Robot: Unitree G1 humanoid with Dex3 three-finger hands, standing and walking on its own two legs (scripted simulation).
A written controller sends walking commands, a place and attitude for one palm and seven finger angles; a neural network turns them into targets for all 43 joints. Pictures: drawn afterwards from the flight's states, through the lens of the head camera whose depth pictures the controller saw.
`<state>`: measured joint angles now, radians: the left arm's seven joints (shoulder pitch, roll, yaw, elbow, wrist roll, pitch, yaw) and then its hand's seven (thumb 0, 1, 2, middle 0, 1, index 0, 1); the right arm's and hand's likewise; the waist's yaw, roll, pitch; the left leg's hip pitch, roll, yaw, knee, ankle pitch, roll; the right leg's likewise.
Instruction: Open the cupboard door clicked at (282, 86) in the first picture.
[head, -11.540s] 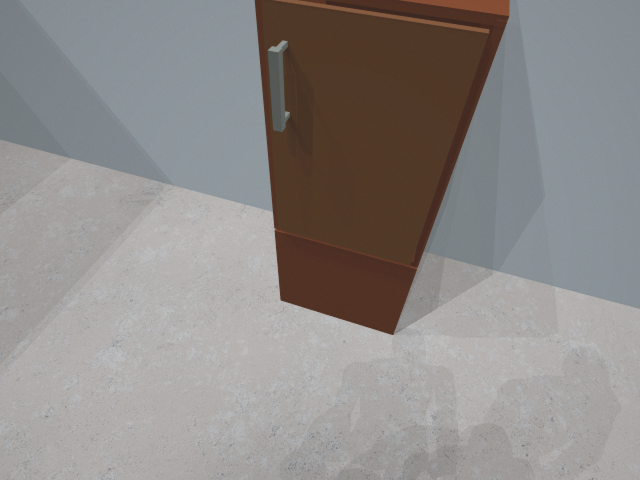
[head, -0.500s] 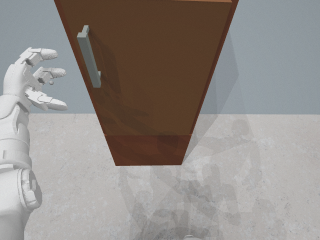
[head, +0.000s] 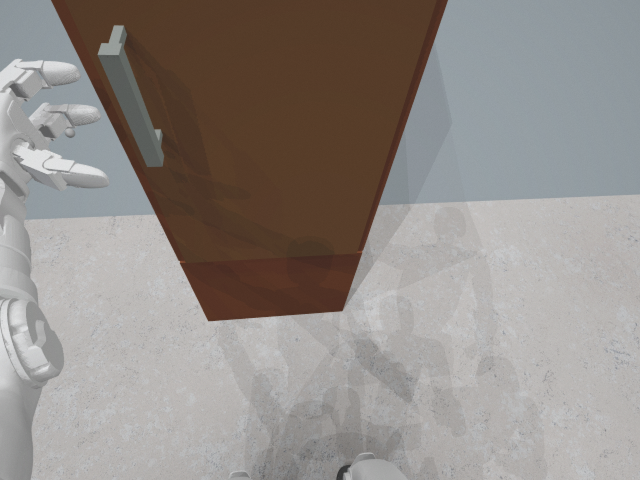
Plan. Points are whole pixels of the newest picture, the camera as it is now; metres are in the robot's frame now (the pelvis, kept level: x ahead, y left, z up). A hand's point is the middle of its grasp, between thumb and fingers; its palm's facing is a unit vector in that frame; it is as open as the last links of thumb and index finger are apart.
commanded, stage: move the hooked fingers beside the handle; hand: left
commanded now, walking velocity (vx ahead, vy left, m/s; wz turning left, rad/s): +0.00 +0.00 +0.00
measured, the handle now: (138, 102) +0.54 +0.19 +0.13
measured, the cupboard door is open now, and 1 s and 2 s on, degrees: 0 0 0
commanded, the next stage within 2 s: slide the fingers in behind the handle in 0.60 s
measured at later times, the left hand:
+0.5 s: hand (69, 141) +0.48 +0.26 +0.13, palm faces +0.02 -1.00 +0.01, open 14.0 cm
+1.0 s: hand (87, 137) +0.49 +0.24 +0.13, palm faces +0.00 -1.00 +0.02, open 14.0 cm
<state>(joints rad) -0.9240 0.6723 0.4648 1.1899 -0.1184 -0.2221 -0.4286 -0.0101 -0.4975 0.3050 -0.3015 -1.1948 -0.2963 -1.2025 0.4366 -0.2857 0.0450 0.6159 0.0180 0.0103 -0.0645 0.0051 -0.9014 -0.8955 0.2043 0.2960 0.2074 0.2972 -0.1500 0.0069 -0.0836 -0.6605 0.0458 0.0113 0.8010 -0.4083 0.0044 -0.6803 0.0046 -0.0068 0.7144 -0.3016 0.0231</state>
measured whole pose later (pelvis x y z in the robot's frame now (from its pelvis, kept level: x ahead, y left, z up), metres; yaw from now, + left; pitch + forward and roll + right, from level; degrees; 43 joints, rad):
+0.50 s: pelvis +0.00 +0.00 +0.00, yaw +1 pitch +15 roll -3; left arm -0.93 0.63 0.42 1.18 -0.12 -0.22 -0.41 -0.01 -0.50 0.30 -0.30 -1.20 -0.30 -1.20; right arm 0.38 -0.28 0.05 0.59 0.02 0.02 -0.06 0.00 -0.90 -0.90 0.20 0.30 0.21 0.30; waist -0.13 0.00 -0.08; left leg -0.66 0.04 -0.01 0.83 -0.42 0.01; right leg -0.67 0.00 -0.03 0.73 -0.32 0.03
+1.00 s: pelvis +0.01 +0.00 +0.00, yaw +1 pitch +15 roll -3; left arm -0.90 0.60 0.42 1.14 -0.14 -0.24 -0.39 -0.01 -0.50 0.30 -0.30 -1.19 -0.30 -1.20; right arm 0.43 -0.28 0.04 0.62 0.02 0.04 -0.05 0.00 -0.90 -0.90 0.20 0.30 0.21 0.30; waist -0.14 0.01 -0.09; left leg -0.66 0.05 0.00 0.82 -0.43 0.00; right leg -0.67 0.01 -0.02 0.72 -0.32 0.02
